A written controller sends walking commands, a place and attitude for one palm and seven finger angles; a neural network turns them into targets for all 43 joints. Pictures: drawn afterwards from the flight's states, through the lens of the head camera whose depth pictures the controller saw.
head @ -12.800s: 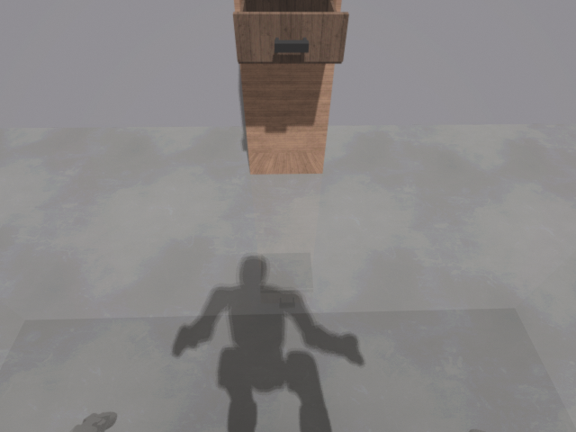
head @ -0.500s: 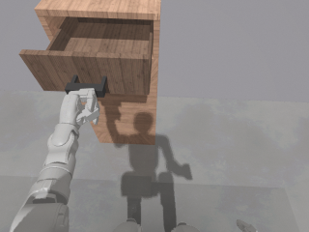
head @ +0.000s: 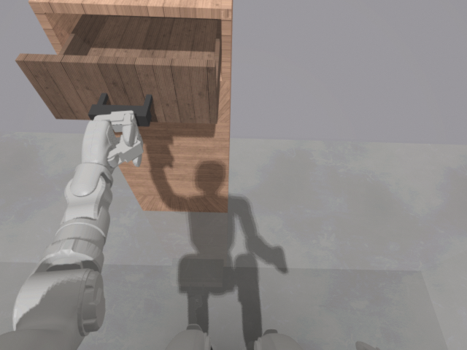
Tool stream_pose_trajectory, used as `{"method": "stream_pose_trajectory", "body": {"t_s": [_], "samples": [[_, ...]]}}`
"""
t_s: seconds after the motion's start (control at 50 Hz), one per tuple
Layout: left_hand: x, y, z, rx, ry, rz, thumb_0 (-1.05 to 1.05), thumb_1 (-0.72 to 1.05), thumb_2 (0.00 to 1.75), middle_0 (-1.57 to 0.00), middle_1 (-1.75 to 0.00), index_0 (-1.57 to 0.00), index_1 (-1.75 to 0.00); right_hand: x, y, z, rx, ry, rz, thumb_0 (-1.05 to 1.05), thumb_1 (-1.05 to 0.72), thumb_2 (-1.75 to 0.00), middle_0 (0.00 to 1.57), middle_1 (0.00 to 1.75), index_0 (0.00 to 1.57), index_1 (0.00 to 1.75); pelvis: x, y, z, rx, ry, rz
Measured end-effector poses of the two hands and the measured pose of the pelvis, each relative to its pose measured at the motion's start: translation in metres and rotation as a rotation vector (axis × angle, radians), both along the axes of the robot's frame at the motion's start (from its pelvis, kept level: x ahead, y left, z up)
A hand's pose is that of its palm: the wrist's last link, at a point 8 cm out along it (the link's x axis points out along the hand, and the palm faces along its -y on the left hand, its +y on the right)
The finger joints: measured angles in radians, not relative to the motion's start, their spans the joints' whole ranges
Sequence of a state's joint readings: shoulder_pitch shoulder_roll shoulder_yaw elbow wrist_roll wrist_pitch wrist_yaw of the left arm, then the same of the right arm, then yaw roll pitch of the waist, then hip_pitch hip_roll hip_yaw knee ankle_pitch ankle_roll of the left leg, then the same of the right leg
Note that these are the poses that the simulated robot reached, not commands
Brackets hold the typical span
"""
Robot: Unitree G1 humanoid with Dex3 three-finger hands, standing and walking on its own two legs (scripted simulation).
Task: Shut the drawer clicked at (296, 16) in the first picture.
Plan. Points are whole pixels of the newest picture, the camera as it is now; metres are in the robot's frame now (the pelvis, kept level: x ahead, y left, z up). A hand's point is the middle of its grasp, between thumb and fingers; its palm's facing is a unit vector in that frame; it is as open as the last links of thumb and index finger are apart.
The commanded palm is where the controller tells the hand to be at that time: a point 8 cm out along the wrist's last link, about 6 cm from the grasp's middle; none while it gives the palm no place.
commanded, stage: push the drawer shut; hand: left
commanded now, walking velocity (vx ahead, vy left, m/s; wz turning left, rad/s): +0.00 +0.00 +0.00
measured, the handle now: (123, 107) +0.53 +0.20 +0.09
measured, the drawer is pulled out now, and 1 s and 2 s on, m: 0.15 0.01 0.00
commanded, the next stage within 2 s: pull the fist back off the drawer in 1.44 s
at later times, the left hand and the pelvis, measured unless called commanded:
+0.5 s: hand (148, 114) +0.52 +0.16 +0.08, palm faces -0.02 -1.00 -0.03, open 3.1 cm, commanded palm +0.52 +0.20 +0.08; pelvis -0.01 +0.00 -0.02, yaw -1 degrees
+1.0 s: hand (151, 89) +0.58 +0.16 +0.08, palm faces -0.02 -1.00 -0.02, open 3.2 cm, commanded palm +0.58 +0.19 +0.08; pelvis +0.01 +0.02 -0.02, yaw -2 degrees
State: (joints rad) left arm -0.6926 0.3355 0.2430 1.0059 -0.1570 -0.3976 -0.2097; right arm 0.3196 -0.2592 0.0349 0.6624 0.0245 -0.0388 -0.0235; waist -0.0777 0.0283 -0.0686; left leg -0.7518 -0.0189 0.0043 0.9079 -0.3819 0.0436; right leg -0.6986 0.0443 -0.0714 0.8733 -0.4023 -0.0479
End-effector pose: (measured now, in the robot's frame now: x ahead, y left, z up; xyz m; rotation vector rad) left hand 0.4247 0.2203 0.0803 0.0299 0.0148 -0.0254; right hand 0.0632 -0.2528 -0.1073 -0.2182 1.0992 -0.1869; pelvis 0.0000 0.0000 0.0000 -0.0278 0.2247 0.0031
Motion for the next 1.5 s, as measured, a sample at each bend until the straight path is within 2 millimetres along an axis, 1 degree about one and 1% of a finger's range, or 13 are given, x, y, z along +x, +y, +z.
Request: {"method": "stream_pose_trajectory", "body": {"t_s": [0.12,0.24,0.5,0.68,0.9,1.12,1.26,1.5], "samples": [[0.012,-0.003,0.001,0.002,0.000,0.005,0.01,0.82,0.98,-1.40,-1.60,-1.40,-1.60,-0.013,-0.004,-0.005,-0.009,0.030,-0.002,0.01,-0.90,-0.90,0.20,0.30,0.20,0.30,-0.005,-0.002,-0.004,-0.003,0.022,0.004],[0.028,-0.007,0.002,0.002,0.005,0.009,0.02,0.85,0.99,-1.40,-1.60,-1.40,-1.60,-0.032,-0.008,-0.008,-0.019,0.069,-0.022,0.01,-0.90,-0.90,0.20,0.30,0.20,0.30,-0.007,-0.004,-0.009,-0.006,0.046,0.001],[0.072,-0.007,0.002,0.005,0.026,0.005,0.00,0.84,0.99,-1.40,-1.60,-1.40,-1.60,-0.078,-0.012,-0.008,-0.049,0.190,-0.079,0.01,-0.91,-0.90,0.20,0.30,0.20,0.30,-0.007,-0.003,-0.017,-0.019,0.114,-0.011],[0.102,-0.006,0.003,-0.001,0.038,0.005,0.01,0.82,0.97,-1.40,-1.60,-1.40,-1.60,-0.099,-0.003,-0.003,-0.051,0.275,-0.111,0.01,-0.91,-0.90,0.20,0.30,0.20,0.30,0.000,0.003,-0.018,-0.028,0.153,-0.020],[0.128,-0.005,0.004,-0.008,0.043,0.007,0.02,0.80,0.95,-1.40,-1.60,-1.40,-1.60,-0.109,0.013,0.001,-0.037,0.353,-0.126,0.01,-0.90,-0.90,0.20,0.30,0.20,0.30,0.009,0.012,-0.019,-0.041,0.184,-0.021],[0.148,-0.006,0.004,-0.009,0.051,0.013,0.01,0.80,0.96,-1.40,-1.60,-1.40,-1.60,-0.115,0.024,0.003,-0.040,0.401,-0.130,0.01,-0.90,-0.90,0.20,0.30,0.20,0.30,0.013,0.019,-0.022,-0.054,0.211,-0.014],[0.150,-0.001,0.003,-0.002,0.050,0.015,0.00,0.72,0.98,-1.40,-1.60,-1.40,-1.60,-0.124,0.026,0.004,-0.048,0.432,-0.121,0.00,-0.90,-0.90,0.20,0.30,0.20,0.30,0.009,0.020,-0.025,-0.062,0.225,-0.002],[0.151,0.000,0.005,0.004,0.052,0.014,0.01,0.70,0.98,-1.40,-1.60,-1.40,-1.60,-0.141,0.025,0.007,-0.082,0.429,-0.122,0.00,-0.90,-0.90,0.20,0.30,0.20,0.30,-0.004,0.021,-0.029,-0.073,0.238,0.002]]}}
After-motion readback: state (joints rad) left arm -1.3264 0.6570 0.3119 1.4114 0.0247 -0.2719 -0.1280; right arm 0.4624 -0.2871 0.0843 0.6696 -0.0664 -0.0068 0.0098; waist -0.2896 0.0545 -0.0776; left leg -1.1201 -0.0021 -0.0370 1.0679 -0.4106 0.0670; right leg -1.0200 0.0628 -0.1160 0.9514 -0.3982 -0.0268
